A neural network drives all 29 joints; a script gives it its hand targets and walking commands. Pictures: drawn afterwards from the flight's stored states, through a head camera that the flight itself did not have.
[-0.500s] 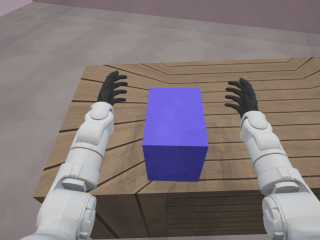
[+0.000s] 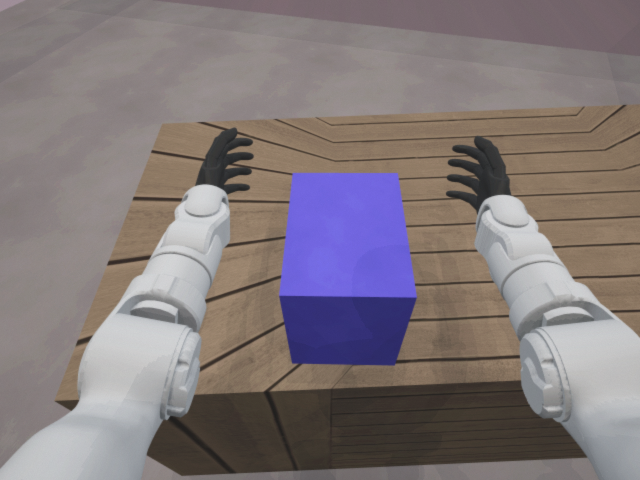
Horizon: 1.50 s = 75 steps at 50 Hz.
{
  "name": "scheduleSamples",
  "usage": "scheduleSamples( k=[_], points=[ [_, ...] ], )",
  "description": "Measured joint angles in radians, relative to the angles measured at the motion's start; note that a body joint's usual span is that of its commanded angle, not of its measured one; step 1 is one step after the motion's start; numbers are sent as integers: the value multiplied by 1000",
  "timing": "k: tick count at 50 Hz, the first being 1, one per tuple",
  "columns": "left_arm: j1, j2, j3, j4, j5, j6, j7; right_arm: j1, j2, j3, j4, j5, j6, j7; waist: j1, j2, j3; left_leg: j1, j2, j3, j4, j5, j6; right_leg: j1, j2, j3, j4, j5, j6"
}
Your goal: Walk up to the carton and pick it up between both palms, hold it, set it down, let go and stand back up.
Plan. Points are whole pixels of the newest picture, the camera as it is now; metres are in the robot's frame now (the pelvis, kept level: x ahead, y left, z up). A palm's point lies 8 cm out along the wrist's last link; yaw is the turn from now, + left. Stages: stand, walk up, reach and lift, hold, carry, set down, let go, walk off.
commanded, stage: reach and lift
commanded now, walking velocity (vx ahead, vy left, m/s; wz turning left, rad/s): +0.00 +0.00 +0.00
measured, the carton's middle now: (344, 269) +0.43 -0.03 -0.02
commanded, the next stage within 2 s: none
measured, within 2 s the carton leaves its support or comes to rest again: neither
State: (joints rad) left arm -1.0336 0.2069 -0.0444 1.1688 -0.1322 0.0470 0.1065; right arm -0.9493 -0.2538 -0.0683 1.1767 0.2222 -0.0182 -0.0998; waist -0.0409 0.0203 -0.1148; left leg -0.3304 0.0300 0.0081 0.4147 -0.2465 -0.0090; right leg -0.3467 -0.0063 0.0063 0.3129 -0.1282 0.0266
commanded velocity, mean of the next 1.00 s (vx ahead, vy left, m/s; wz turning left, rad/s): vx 0.00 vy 0.00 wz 0.00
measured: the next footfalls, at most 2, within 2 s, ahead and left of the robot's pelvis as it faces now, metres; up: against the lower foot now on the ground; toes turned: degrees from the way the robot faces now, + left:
none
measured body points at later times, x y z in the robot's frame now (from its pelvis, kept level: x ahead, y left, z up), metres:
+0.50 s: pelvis -0.01 -0.02 -0.01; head +0.10 -0.02 +0.42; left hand +0.47 +0.12 +0.04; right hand +0.45 -0.20 +0.03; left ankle -0.03 +0.12 -0.74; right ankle +0.01 -0.14 -0.74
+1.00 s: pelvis -0.02 -0.01 -0.01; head +0.09 -0.01 +0.43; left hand +0.46 +0.10 +0.04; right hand +0.43 -0.16 +0.03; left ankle -0.03 +0.12 -0.74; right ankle +0.01 -0.14 -0.74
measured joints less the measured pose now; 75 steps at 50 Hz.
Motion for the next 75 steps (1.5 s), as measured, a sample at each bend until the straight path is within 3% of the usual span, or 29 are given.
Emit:
scheduleSamples(
  k=[6, 10, 16, 26, 32, 40, 45, 53, 57, 67, 75],
  points=[
    [3, 0, 0, 116, 0, -132, -7, -1, 22, 0, 122, 0, -83, 3, -3, 0, -9, -48, 0, 0, 5, 4, 0, -53, 0, 0, 15, -1, 0],
    [3, -11, 0, 135, 0, -232, -7, -2, 40, 0, 124, 0, -165, 6, -3, 0, -35, -121, 0, 0, 19, 10, -3, -135, 0, 0, 49, -6, -4],
    [-2, -23, 3, 264, 0, -328, -27, -2, 56, -2, 153, -11, -229, 7, -6, 0, -44, -195, 0, 0, 35, 13, -5, -222, 0, 0, 93, -17, -8],
    [3, -23, 69, 276, 0, -454, -30, -1, 117, -48, 140, -86, -322, 7, -16, 0, -95, -320, 0, 0, 56, 18, -9, -355, 0, 0, 129, -19, -10],
    [0, -23, 127, 276, 7, -460, -35, -1, 157, -94, 142, -150, -339, 1, -17, 0, -117, -323, 0, 0, 56, 17, -10, -358, 0, 0, 128, -17, -10],
    [-1, -34, 188, 276, 88, -439, -44, -1, 236, -217, 145, -293, -334, -9, -27, -1, -114, -324, -3, 0, 56, 23, -10, -356, -3, 1, 123, -12, -10],
    [-6, -80, 288, 276, 170, -435, -30, 1, 278, -349, 113, -420, -341, -24, -30, -1, -94, -323, -3, 0, 56, 29, -10, -350, -3, 1, 113, -1, -10],
    [-15, -117, 490, 254, 366, -437, -24, 40, 360, -582, -14, -651, -350, -24, -30, -1, -34, -279, -3, 0, 56, 30, -10, -292, -3, 0, 86, 13, -10],
    [-11, -137, 535, 249, 425, -430, -8, 67, 385, -653, -55, -730, -360, -11, -30, -1, -6, -250, -2, 0, 56, 30, -10, -254, -3, 0, 66, 23, -10],
    [14, -162, 579, 209, 498, -403, 8, 92, 410, -712, -116, -821, -328, 26, -30, -1, 14, -219, -2, 0, 56, 31, -10, -215, -3, -1, 49, 34, -8],
    [14, -174, 592, 193, 508, -377, 13, 92, 420, -726, -144, -835, -298, 31, -28, 1, 12, -218, -2, 0, 56, 33, -10, -214, -3, -2, 49, 35, -7]
  ],
)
